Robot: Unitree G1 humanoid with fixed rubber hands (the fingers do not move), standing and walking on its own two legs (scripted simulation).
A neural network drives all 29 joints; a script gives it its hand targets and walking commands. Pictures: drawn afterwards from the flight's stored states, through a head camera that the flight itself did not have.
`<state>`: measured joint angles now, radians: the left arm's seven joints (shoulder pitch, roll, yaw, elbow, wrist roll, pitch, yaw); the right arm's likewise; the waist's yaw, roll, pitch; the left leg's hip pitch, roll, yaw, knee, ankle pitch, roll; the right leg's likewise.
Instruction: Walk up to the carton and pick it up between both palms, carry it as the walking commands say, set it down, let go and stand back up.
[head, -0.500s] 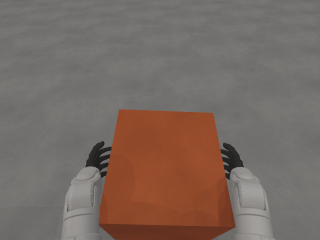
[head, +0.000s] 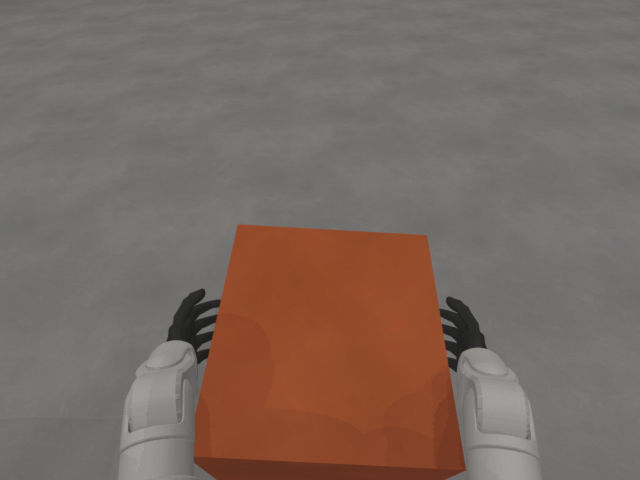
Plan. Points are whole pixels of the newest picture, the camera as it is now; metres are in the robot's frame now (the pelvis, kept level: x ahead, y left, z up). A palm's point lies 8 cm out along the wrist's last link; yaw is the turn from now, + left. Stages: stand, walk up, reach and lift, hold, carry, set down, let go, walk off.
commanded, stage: hold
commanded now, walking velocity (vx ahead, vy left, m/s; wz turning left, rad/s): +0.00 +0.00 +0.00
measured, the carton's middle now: (325, 361) +0.29 +0.01 -0.04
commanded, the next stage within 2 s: carry in 1.30 s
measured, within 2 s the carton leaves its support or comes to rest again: neither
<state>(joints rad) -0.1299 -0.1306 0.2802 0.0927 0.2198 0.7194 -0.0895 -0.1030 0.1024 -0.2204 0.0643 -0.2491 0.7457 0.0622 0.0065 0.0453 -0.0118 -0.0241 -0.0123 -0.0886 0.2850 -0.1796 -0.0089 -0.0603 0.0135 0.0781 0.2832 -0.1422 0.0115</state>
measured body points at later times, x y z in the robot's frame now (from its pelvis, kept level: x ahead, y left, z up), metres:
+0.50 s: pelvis -0.01 +0.00 +0.00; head -0.05 -0.02 +0.45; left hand +0.26 +0.18 +0.05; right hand +0.26 -0.18 +0.03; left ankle -0.01 +0.13 -0.75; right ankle +0.01 -0.13 -0.75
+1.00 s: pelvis +0.01 +0.00 +0.00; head -0.03 -0.01 +0.45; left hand +0.28 +0.18 +0.04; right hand +0.28 -0.18 +0.03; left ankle -0.01 +0.13 -0.75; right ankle +0.01 -0.13 -0.75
